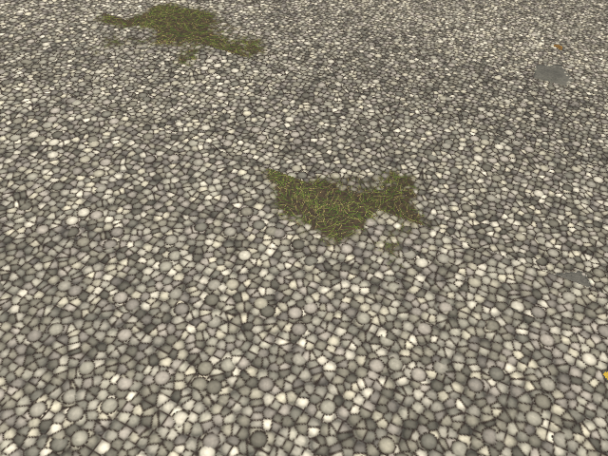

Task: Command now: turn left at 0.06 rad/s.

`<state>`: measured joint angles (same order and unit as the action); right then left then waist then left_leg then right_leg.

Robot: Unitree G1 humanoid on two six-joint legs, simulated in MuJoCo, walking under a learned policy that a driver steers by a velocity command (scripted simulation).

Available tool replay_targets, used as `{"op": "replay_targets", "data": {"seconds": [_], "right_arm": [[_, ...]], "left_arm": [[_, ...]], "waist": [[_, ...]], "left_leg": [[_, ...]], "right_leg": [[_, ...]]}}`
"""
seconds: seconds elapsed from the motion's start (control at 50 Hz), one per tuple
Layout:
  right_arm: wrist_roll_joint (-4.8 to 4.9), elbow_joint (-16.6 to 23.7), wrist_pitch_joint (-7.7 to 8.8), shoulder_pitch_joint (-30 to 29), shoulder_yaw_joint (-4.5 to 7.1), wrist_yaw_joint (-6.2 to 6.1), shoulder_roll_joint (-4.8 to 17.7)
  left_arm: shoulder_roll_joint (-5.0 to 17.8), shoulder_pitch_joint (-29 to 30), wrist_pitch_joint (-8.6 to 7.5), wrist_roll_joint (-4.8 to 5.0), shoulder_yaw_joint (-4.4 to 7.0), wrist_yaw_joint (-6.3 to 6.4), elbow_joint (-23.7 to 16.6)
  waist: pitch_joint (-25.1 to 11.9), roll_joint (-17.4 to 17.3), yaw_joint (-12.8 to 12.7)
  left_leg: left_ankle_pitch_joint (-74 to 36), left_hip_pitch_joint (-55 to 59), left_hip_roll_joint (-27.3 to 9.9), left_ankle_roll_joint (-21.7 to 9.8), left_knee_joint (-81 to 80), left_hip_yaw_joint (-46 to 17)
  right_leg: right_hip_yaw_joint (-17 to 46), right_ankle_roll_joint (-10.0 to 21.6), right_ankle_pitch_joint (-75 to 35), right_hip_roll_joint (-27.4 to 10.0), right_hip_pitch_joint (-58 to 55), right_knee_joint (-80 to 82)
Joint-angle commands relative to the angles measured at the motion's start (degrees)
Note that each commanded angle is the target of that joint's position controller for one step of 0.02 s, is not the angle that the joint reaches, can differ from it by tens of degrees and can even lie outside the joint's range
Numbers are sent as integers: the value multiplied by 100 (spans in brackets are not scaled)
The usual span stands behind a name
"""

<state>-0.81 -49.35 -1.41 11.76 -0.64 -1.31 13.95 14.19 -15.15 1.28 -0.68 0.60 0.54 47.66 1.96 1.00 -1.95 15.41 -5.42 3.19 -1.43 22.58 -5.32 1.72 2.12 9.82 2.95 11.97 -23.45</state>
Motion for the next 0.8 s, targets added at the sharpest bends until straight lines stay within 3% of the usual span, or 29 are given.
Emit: {"op": "replay_targets", "data": {"seconds": [0.02, 0.08, 0.24, 0.5, 0.8], "right_arm": [[29, 41, 134, 26, 135, -60, 776], [29, -146, 124, 68, 104, -62, 687], [33, -619, 155, 130, 78, -81, 649], [27, -1205, 160, 485, 8, -119, 422], [23, -1525, 164, 791, -5, -159, 158]], "left_arm": [[726, 35, -87, -2, 183, -6, -123], [627, 2, -84, 5, 151, 12, 147], [567, 72, -69, 6, 118, 43, 690], [430, 51, -65, 14, 35, 102, 1286], [192, -80, -82, 16, -14, 157, 1628]], "waist": [[-38, -619, 71], [82, -327, 85], [85, -113, 84], [79, -120, 104], [137, -119, 134]], "left_leg": [[-835, -454, -704, -193, -498, -614], [-651, -491, -709, -226, -508, -617], [-485, -619, -660, -243, -584, -583], [-661, -599, -620, -225, -538, -490], [-850, -530, -621, -213, -453, -425]], "right_leg": [[624, 78, -619, -594, -375, 294], [631, 42, -396, -577, -289, 399], [680, 48, -290, -628, -427, 476], [667, 93, -348, -667, -431, 434], [626, 103, -519, -664, -372, 358]]}}
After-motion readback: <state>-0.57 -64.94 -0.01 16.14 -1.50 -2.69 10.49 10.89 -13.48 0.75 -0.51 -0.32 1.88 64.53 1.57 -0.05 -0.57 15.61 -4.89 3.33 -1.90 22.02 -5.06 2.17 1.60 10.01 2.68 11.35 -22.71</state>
